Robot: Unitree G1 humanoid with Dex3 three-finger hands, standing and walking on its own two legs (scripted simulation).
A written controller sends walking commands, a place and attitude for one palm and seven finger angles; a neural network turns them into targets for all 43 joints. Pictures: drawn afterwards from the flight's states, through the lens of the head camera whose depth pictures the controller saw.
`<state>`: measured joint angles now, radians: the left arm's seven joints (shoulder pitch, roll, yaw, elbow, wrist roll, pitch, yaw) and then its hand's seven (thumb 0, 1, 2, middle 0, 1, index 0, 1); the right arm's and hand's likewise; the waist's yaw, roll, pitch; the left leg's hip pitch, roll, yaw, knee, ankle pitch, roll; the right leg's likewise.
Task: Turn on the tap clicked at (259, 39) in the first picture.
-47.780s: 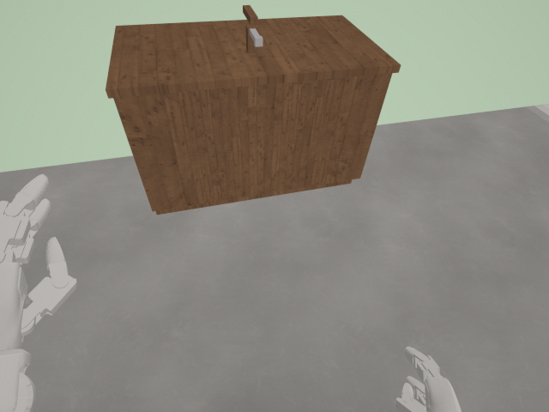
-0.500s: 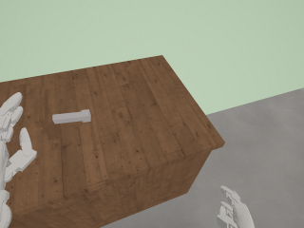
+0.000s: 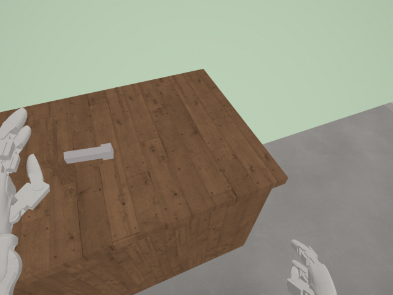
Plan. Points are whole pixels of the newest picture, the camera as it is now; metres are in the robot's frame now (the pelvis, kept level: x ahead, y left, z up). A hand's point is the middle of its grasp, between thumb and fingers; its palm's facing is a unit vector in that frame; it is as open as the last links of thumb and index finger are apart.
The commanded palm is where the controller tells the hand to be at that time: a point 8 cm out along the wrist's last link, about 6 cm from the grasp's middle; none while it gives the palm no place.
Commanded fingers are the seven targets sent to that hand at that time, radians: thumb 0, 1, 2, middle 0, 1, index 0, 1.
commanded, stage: look again from close up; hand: left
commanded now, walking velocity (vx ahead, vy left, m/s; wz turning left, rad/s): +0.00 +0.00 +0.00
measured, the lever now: (107, 151) +0.42 +0.26 +0.02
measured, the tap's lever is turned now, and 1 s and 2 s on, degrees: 80 80 80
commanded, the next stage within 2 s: come to a stop and stand still in 0.10 s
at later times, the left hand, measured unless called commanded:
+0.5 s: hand (34, 194) +0.23 +0.27 +0.15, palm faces +0.37 -0.86 -0.37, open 7.4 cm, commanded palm +0.16 +0.30 +0.17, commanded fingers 0.00 0.90 0.90 -0.20 -0.30 -0.20 -0.30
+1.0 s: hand (21, 163) +0.25 +0.28 +0.20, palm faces +0.44 -0.79 -0.42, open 7.4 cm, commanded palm +0.16 +0.29 +0.17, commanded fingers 0.00 0.90 0.90 -0.20 -0.30 -0.20 -0.30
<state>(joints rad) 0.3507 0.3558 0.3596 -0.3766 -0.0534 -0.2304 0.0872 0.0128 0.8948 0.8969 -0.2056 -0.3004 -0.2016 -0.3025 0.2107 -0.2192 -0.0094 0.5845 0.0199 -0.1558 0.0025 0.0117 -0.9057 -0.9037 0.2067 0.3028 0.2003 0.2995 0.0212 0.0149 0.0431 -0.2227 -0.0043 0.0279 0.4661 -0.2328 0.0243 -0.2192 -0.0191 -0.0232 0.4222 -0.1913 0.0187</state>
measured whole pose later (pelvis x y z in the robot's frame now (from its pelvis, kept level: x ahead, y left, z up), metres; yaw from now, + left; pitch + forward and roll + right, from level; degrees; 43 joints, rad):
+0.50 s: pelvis +0.01 +0.02 +0.00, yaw +1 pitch +0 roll -1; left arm 0.39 0.37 0.34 -0.42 -0.03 -0.25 0.08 0.01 0.89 0.90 -0.21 -0.30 -0.21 -0.30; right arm 0.18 -0.17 0.02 0.58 0.00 -0.16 -0.02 0.01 -0.90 -0.90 0.21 0.30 0.20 0.30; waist 0.03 -0.04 0.06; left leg -0.23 -0.03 0.02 0.45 -0.23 0.05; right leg -0.20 -0.05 -0.03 0.37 -0.17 0.05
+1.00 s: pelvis +0.00 +0.01 +0.00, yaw +0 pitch +0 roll -1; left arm 0.23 0.42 0.46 -0.42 -0.05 -0.25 0.07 0.01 0.89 0.90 -0.21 -0.30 -0.20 -0.30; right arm 0.18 -0.20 -0.01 0.57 0.02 -0.14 0.05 0.01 -0.91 -0.90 0.21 0.30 0.20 0.30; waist 0.04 0.01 0.10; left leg -0.25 -0.02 0.04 0.50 -0.25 0.05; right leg -0.25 -0.04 -0.01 0.45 -0.20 0.04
